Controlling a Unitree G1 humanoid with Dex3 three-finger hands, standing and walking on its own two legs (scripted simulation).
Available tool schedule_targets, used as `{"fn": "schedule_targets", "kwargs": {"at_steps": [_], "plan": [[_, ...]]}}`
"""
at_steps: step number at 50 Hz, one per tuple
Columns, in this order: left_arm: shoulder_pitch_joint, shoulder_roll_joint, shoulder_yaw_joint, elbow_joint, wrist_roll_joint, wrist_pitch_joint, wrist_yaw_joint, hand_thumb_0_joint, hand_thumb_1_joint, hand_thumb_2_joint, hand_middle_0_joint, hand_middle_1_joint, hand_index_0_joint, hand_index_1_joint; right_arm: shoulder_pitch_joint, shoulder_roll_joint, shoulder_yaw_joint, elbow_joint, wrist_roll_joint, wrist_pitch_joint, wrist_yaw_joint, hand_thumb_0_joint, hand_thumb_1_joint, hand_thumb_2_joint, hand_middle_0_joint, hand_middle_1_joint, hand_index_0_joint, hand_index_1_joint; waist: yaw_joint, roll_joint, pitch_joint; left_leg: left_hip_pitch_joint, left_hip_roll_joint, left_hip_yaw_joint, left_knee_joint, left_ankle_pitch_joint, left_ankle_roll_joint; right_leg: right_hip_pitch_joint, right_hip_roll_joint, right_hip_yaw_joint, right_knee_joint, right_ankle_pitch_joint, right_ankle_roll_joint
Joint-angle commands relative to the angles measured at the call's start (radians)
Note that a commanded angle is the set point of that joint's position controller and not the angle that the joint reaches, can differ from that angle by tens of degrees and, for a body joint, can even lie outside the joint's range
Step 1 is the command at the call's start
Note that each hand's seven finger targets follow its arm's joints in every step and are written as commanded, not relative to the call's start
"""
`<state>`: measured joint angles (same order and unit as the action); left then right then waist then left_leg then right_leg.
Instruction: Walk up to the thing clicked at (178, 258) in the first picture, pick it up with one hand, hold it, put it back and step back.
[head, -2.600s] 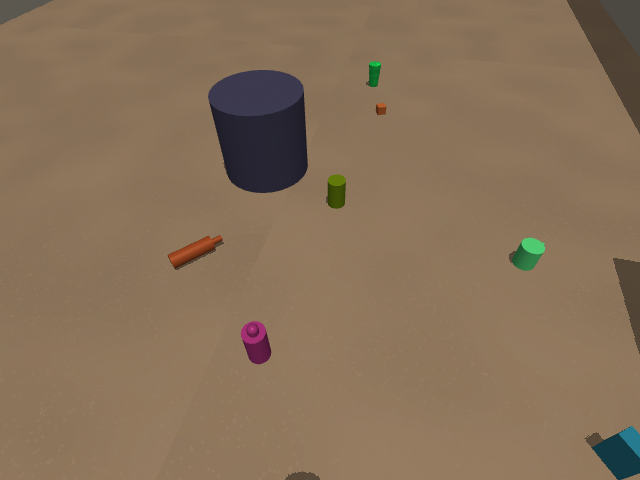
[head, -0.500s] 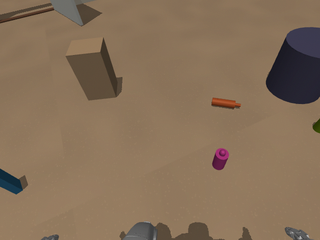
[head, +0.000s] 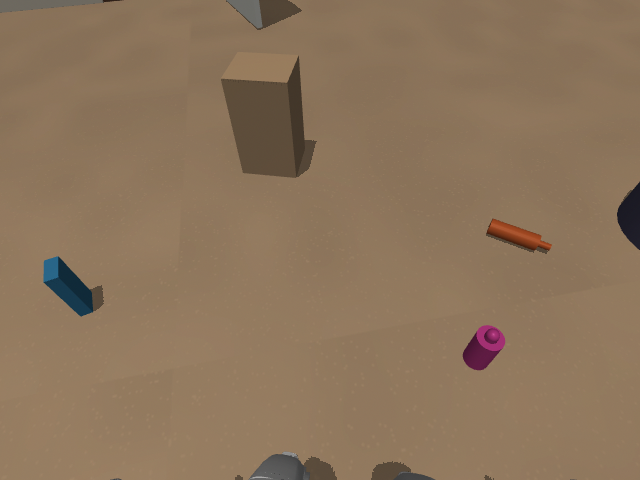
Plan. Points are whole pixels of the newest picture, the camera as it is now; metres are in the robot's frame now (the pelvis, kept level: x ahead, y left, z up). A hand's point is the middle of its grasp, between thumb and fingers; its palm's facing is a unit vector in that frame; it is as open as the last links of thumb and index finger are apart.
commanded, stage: walk up
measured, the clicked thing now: (519, 236) +1.06 -0.70 -0.71
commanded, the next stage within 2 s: stand in 0.86 s
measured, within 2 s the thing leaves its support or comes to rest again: neither
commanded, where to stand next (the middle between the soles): +0.09 -0.01 m, yaw +4 degrees
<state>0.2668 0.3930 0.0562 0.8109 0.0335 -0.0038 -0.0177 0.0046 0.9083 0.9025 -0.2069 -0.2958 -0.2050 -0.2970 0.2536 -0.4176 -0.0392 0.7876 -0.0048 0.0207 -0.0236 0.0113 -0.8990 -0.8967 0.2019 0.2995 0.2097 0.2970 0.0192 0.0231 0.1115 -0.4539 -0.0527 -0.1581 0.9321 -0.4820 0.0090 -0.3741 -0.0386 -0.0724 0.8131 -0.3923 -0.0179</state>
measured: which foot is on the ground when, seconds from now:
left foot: up 0.00-0.20, down 0.22-1.00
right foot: down 0.00-1.00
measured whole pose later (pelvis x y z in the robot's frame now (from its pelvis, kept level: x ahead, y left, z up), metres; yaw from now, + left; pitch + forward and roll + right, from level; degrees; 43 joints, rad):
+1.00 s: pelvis +0.01 +0.01 +0.04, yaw +6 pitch -2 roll +0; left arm 0.09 0.37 0.00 1.13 0.00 -0.02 -0.02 0.00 0.91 0.90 -0.21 -0.30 -0.20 -0.30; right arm 0.07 -0.35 0.01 1.13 0.00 -0.02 0.01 0.01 -0.90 -0.90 0.20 0.30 0.21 0.30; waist 0.01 0.00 0.05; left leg -0.16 0.00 -0.05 0.38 -0.18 -0.01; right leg -0.12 -0.04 -0.06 0.37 -0.20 0.02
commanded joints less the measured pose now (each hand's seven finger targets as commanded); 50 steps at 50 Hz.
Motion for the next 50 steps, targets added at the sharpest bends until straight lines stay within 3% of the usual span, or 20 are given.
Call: {"fn": "schedule_targets", "kwargs": {"at_steps": [1,3,6,9,10,11,12,13,15,16,17,18,19,20,21,22,26,29,36,50], "plan": [[-0.057,0.294,0.086,-0.085,-0.005,-0.041,0.024,0.000,0.900,0.900,-0.200,-0.300,-0.200,-0.300,0.011,-0.237,-0.083,-0.052,0.002,-0.037,-0.013,0.000,-0.900,-0.900,0.200,0.300,0.200,0.300,-0.002,-0.066,-0.002,-0.155,0.025,0.027,0.237,-0.044,0.018,0.087,-0.340,0.434,-0.450,0.042,-0.244],[-0.034,0.300,0.084,-0.056,0.009,-0.045,0.025,0.000,0.900,0.900,-0.200,-0.300,-0.200,-0.300,0.008,-0.202,-0.076,-0.040,-0.003,-0.047,0.002,0.000,-0.900,-0.900,0.200,0.300,0.200,0.300,0.009,-0.180,-0.015,-0.086,0.046,0.094,0.100,-0.024,0.014,0.069,-0.277,0.316,-0.411,0.074,-0.195],[-0.005,0.292,0.079,-0.048,0.013,-0.039,0.015,0.000,0.900,0.900,-0.200,-0.300,-0.200,-0.300,0.002,-0.168,-0.068,-0.019,-0.006,-0.052,0.022,0.000,-0.900,-0.900,0.200,0.300,0.200,0.300,0.031,-0.232,-0.063,0.010,0.025,0.167,-0.100,-0.041,0.010,0.113,-0.227,0.219,-0.373,0.101,-0.182],[-0.056,0.263,0.061,-0.056,-0.012,-0.023,0.006,0.000,0.900,0.900,-0.200,-0.300,-0.200,-0.300,0.069,-0.147,-0.067,0.029,-0.008,-0.066,0.017,0.000,-0.900,-0.900,0.200,0.300,0.200,0.300,-0.022,-0.193,-0.127,0.232,-0.013,0.220,-0.368,0.172,0.015,0.051,-0.213,0.147,-0.251,0.198,-0.151],[-0.039,0.219,0.042,-0.051,-0.016,-0.017,0.006,0.000,0.900,0.900,-0.200,-0.300,-0.200,-0.300,0.071,-0.162,-0.071,0.036,-0.013,-0.073,0.011,0.000,-0.900,-0.900,0.200,0.300,0.200,0.300,-0.028,-0.136,-0.138,0.321,0.001,0.166,-0.428,0.180,0.025,-0.012,-0.190,0.120,-0.175,0.165,-0.117],[-0.026,0.163,0.024,-0.050,-0.022,-0.012,0.006,0.000,0.900,0.900,-0.200,-0.300,-0.200,-0.300,0.057,-0.191,-0.075,0.029,-0.024,-0.082,0.005,0.000,-0.900,-0.900,0.200,0.300,0.200,0.300,-0.026,-0.021,-0.146,0.363,0.114,-0.058,-0.504,0.117,0.067,-0.102,-0.148,0.090,-0.060,0.096,-0.062],[-0.025,0.142,0.020,-0.044,-0.038,-0.004,0.009,0.000,0.900,0.900,-0.200,-0.300,-0.200,-0.300,-0.005,-0.277,-0.081,0.003,-0.025,-0.086,0.002,0.000,-0.900,-0.900,0.200,0.300,0.200,0.300,-0.007,0.140,-0.125,0.254,0.333,-0.394,-0.586,0.004,0.185,-0.147,-0.024,0.038,0.003,-0.132,-0.001],[-0.063,0.227,0.046,-0.017,-0.029,-0.001,0.020,0.000,0.900,0.900,-0.200,-0.300,-0.200,-0.300,-0.025,-0.311,-0.091,0.008,-0.015,-0.083,0.003,0.000,-0.900,-0.900,0.200,0.300,0.200,0.300,-0.033,0.094,-0.075,0.103,0.376,-0.431,-0.606,-0.020,0.265,-0.060,-0.047,0.097,0.094,-0.232,-0.006],[-0.021,0.199,0.038,0.007,-0.037,-0.006,0.018,0.000,0.900,0.900,-0.200,-0.300,-0.200,-0.300,-0.090,-0.247,-0.060,0.014,-0.012,-0.088,-0.002,0.000,-0.900,-0.900,0.200,0.300,0.200,0.300,0.010,0.068,-0.066,0.166,0.309,-0.269,-0.522,0.234,0.235,-0.071,-0.056,0.116,0.064,-0.171,-0.008],[-0.005,0.200,0.036,0.024,-0.038,-0.012,0.019,0.000,0.900,0.900,-0.200,-0.300,-0.200,-0.300,-0.094,-0.235,-0.053,0.020,-0.010,-0.089,-0.002,0.000,-0.900,-0.900,0.200,0.300,0.200,0.300,0.009,0.083,-0.088,0.182,0.286,-0.222,-0.485,0.348,0.204,-0.038,-0.055,0.104,-0.006,-0.129,-0.011],[0.020,0.196,0.035,0.046,-0.036,-0.020,0.019,0.000,0.900,0.900,-0.200,-0.300,-0.200,-0.300,-0.103,-0.238,-0.051,0.031,-0.003,-0.088,0.001,0.000,-0.900,-0.900,0.200,0.300,0.200,0.300,0.024,0.114,-0.103,0.142,0.263,-0.162,-0.457,0.400,0.175,0.048,-0.043,0.074,-0.097,-0.044,-0.018],[0.041,0.185,0.033,0.065,-0.034,-0.028,0.019,0.000,0.900,0.900,-0.200,-0.300,-0.200,-0.300,-0.133,-0.225,-0.043,0.038,-0.001,-0.082,0.005,0.000,-0.900,-0.900,0.200,0.300,0.200,0.300,0.040,0.108,-0.120,0.129,0.227,-0.095,-0.414,0.426,0.145,0.129,-0.025,0.052,-0.242,0.036,-0.019],[0.024,0.197,0.034,0.076,-0.024,-0.035,0.021,0.000,0.900,0.900,-0.200,-0.300,-0.200,-0.300,-0.130,-0.192,-0.032,0.041,0.005,-0.075,0.009,0.000,-0.900,-0.900,0.200,0.300,0.200,0.300,0.037,0.068,-0.120,0.082,0.195,-0.066,-0.388,0.420,0.097,0.197,-0.036,0.089,-0.293,0.143,-0.028],[-0.007,0.235,0.035,0.067,-0.015,-0.041,0.023,0.000,0.900,0.900,-0.200,-0.300,-0.200,-0.300,-0.118,-0.164,-0.023,0.044,0.010,-0.070,0.010,0.000,-0.900,-0.900,0.200,0.300,0.200,0.300,0.019,-0.004,-0.102,0.049,0.143,-0.021,-0.347,0.356,0.055,0.196,-0.102,0.199,-0.358,0.179,-0.056],[-0.066,0.268,0.035,0.059,-0.016,-0.042,0.020,0.000,0.900,0.900,-0.200,-0.300,-0.200,-0.300,-0.096,-0.166,-0.026,0.066,0.011,-0.065,0.011,0.000,-0.900,-0.900,0.200,0.300,0.200,0.300,-0.017,-0.047,-0.091,0.105,0.081,0.030,-0.344,0.208,0.037,0.117,-0.163,0.265,-0.381,0.117,-0.101],[-0.113,0.268,0.029,0.053,-0.017,-0.039,0.015,0.000,0.900,0.900,-0.200,-0.300,-0.200,-0.300,-0.070,-0.167,-0.029,0.096,0.006,-0.063,0.010,0.000,-0.900,-0.900,0.200,0.300,0.200,0.300,-0.038,-0.067,-0.088,0.170,0.070,0.040,-0.360,0.142,0.032,0.066,-0.189,0.277,-0.381,0.086,-0.115],[-0.127,0.217,0.006,0.096,-0.028,-0.041,0.013,0.000,0.900,0.900,-0.200,-0.300,-0.200,-0.300,-0.131,-0.174,-0.021,0.131,0.004,-0.074,0.019,0.000,-0.900,-0.900,0.200,0.300,0.200,0.300,-0.014,-0.059,-0.099,0.194,0.130,-0.025,-0.446,0.269,0.061,0.114,-0.094,0.142,-0.363,0.139,-0.047],[-0.142,0.215,0.005,0.120,-0.031,-0.044,0.015,0.000,0.900,0.900,-0.200,-0.300,-0.200,-0.300,-0.138,-0.167,-0.011,0.163,0.007,-0.076,0.017,0.000,-0.900,-0.900,0.200,0.300,0.200,0.300,-0.014,-0.062,-0.132,0.206,0.124,-0.002,-0.456,0.383,0.051,0.190,-0.108,0.139,-0.385,0.232,-0.044],[-0.182,0.189,-0.004,0.183,-0.036,-0.034,0.014,0.000,0.900,0.900,-0.200,-0.300,-0.200,-0.300,-0.194,-0.168,-0.001,0.217,0.004,-0.074,0.017,0.000,-0.900,-0.900,0.200,0.300,0.200,0.300,0.001,0.001,-0.122,0.208,0.155,-0.036,-0.568,0.364,0.042,0.245,-0.086,0.099,-0.438,0.174,-0.020],[-0.235,0.184,-0.018,0.271,-0.032,-0.037,0.020,0.000,0.900,0.900,-0.200,-0.300,-0.200,-0.300,-0.239,-0.147,0.001,0.289,0.004,-0.062,0.017,0.000,-0.900,-0.900,0.200,0.300,0.200,0.300,-0.013,-0.010,-0.159,0.326,0.167,0.021,-0.627,0.486,0.010,0.295,-0.106,0.122,-0.526,0.301,-0.002]]}}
